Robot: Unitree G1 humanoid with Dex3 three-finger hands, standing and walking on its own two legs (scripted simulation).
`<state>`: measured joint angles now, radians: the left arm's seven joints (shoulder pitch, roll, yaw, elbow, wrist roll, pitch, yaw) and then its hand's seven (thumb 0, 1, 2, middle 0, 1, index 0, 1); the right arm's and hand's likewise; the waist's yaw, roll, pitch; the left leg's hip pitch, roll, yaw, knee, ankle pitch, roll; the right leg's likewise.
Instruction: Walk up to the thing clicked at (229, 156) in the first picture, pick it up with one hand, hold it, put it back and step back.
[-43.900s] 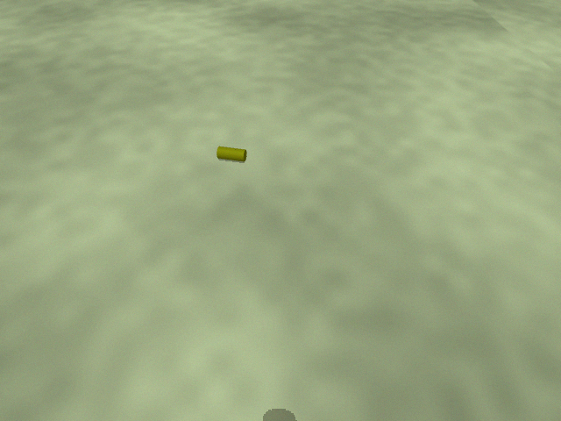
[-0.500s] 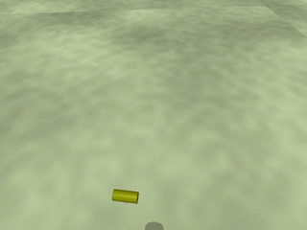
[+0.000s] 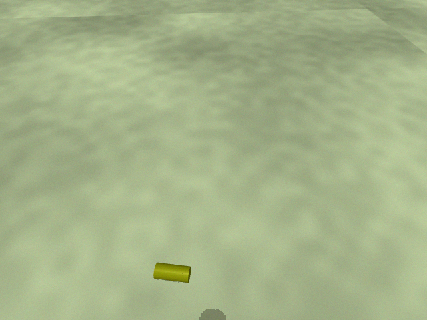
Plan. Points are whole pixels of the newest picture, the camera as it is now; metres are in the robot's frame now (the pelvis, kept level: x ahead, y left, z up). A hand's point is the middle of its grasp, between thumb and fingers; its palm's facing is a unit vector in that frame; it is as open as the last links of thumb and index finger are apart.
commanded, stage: stand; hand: left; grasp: from above
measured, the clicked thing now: (172, 272) +0.45 +0.24 -0.75
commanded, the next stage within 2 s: step back in 0.22 s
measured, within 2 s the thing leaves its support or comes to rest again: neither
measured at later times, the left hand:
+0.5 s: hand out of the picture +0.08 +0.31 -0.18, palm faces -0.01 -0.93 -0.37, open 7.4 cm
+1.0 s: hand out of the picture -0.01 +0.35 -0.18, palm faces -0.11 -0.91 -0.39, open 7.4 cm
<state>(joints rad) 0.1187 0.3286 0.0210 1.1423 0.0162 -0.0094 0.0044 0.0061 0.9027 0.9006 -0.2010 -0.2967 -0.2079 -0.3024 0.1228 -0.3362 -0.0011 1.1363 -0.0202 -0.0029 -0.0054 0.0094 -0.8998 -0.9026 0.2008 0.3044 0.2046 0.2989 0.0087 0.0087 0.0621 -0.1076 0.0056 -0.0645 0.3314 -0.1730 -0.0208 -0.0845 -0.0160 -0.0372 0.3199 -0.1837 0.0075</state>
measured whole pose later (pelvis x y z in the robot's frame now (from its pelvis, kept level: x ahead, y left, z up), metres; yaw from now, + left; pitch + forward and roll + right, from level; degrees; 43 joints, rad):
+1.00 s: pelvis -0.12 +0.09 -0.03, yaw -6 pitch -4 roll +0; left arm 0.15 0.37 0.08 0.90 0.03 0.06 0.01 0.01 0.90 0.90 -0.20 -0.30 -0.21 -0.30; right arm 0.09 -0.34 -0.05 0.87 -0.02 0.03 -0.02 0.01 -0.90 -0.90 0.20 0.30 0.21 0.30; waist 0.00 0.00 0.19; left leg -0.32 -0.04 0.13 0.64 -0.27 0.10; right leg -0.25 0.04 0.06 0.68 -0.37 -0.02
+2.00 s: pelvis -0.40 +0.08 -0.02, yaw -4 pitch -1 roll +1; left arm 0.18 0.36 0.07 0.78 0.05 0.06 0.00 0.01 0.90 0.90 -0.20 -0.30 -0.21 -0.30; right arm 0.19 -0.41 -0.04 0.83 0.00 0.03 -0.03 0.01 -0.90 -0.90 0.20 0.30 0.21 0.30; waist 0.02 -0.01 0.13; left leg -0.41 -0.07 -0.08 1.01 -0.51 0.01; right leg -0.36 -0.02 0.06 0.63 -0.26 0.00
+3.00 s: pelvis -0.65 +0.01 -0.02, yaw +0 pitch -2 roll +1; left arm 0.25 0.41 0.07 0.94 0.03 0.01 -0.02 0.01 0.90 0.90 -0.20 -0.30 -0.21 -0.30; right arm 0.30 -0.35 -0.05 0.96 -0.05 -0.02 0.02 0.01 -0.90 -0.90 0.20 0.30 0.21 0.30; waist 0.00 -0.03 0.04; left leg -0.20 -0.02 -0.02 0.54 -0.32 0.03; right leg -0.39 -0.03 -0.01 0.84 -0.46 -0.03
